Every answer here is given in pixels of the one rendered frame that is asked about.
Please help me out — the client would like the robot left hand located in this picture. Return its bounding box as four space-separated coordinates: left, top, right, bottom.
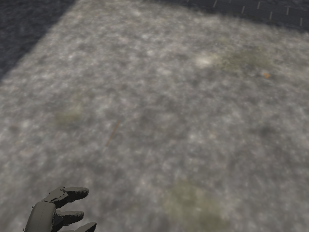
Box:
22 186 97 232

